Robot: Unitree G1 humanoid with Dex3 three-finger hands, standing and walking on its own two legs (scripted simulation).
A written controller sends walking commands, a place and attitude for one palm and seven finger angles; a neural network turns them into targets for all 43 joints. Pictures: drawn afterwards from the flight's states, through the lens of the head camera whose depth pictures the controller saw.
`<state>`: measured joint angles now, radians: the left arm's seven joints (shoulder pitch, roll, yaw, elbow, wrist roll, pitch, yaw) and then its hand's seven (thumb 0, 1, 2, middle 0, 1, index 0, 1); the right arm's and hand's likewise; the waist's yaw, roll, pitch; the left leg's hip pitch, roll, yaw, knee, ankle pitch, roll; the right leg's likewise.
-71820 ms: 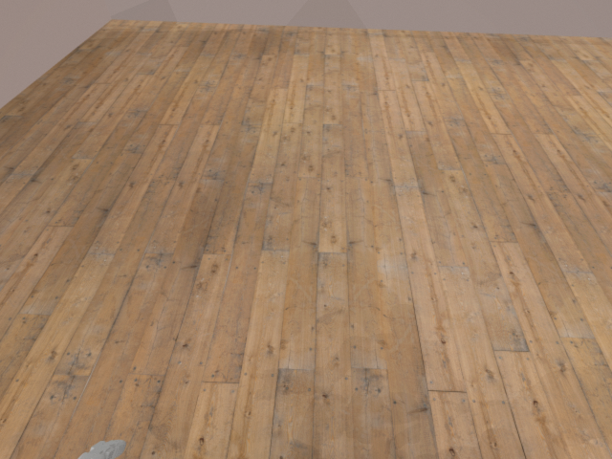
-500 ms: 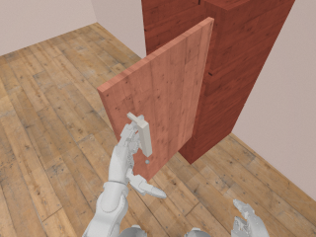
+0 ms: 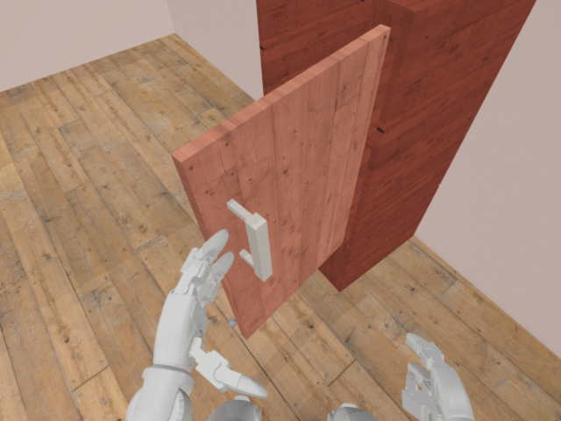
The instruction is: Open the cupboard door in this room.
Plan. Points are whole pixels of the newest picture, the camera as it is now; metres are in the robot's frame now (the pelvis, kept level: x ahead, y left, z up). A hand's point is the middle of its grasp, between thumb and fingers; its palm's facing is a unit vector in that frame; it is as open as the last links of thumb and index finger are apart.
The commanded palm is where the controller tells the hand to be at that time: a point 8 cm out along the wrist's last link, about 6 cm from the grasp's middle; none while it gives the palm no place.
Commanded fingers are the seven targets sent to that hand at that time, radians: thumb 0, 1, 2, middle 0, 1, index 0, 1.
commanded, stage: slide the hand sideways off the handle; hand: left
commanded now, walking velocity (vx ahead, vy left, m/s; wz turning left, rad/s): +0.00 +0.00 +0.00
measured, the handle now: (250, 242) +0.35 +0.07 +0.07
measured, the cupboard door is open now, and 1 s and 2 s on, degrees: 99 99 99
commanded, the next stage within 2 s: draw the hand back to the body in 0.38 s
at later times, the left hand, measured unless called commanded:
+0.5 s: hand (195, 347) +0.20 +0.12 +0.06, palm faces -0.06 -1.00 -0.02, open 16.3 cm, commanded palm +0.18 +0.18 +0.07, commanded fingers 0.00 -0.50 0.30 -0.15 -0.30 -0.15 -0.30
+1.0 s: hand (116, 334) +0.20 +0.18 +0.13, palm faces +0.00 -1.00 -0.07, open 16.2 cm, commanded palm +0.16 +0.24 +0.14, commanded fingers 0.00 -0.25 0.41 -0.16 -0.30 -0.16 -0.30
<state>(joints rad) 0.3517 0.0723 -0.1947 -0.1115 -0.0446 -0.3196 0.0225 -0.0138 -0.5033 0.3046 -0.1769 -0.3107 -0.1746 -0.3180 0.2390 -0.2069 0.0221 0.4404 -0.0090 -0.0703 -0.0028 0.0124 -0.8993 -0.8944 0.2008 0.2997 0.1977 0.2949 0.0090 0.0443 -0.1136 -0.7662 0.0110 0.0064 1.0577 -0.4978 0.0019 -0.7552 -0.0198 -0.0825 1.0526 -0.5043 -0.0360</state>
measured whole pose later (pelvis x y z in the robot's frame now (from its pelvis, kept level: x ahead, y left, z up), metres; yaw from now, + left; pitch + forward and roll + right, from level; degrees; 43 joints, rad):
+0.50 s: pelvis +0.01 -0.01 -0.01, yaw +1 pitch +14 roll -1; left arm 0.53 0.14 -0.06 -0.22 -0.15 -0.37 -0.13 -0.01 -0.50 0.30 -0.16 -0.30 -0.16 -0.31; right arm 0.26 -0.24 0.00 0.44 0.00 -0.11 -0.03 0.01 -0.90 -0.89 0.20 0.30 0.20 0.29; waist 0.01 0.05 -0.13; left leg -0.83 0.02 -0.02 1.13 -0.53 -0.01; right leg -0.81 -0.01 -0.11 1.11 -0.54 -0.04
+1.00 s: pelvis +0.01 +0.01 +0.02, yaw +0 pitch +7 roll -2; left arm 0.57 0.23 0.11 -0.35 -0.27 -0.20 -0.21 -0.01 -0.47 0.32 -0.16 -0.30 -0.15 -0.30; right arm 0.28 -0.24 0.03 0.46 0.04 -0.15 -0.07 0.01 -0.90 -0.89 0.20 0.30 0.20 0.30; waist 0.03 0.06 -0.12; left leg -0.59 0.02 -0.01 0.95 -0.48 0.01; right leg -0.55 0.00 -0.10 0.89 -0.46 -0.02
